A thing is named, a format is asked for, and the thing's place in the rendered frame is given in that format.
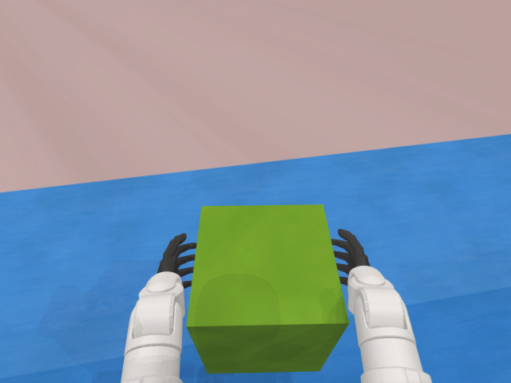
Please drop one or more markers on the robot right forearm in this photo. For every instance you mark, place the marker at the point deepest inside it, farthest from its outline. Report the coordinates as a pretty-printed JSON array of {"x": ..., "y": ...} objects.
[{"x": 385, "y": 336}]

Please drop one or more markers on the robot right hand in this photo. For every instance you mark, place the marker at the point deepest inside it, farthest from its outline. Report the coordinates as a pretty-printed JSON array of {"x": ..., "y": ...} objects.
[{"x": 355, "y": 256}]

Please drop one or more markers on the robot left forearm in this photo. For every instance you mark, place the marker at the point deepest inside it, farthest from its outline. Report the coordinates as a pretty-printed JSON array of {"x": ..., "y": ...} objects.
[{"x": 154, "y": 339}]

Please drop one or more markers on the carton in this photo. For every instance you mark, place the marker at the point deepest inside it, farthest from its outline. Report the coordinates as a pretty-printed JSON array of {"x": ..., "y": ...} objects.
[{"x": 266, "y": 295}]

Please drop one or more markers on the robot left hand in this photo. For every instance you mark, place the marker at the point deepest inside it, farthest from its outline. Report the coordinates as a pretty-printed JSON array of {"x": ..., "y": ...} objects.
[{"x": 171, "y": 262}]

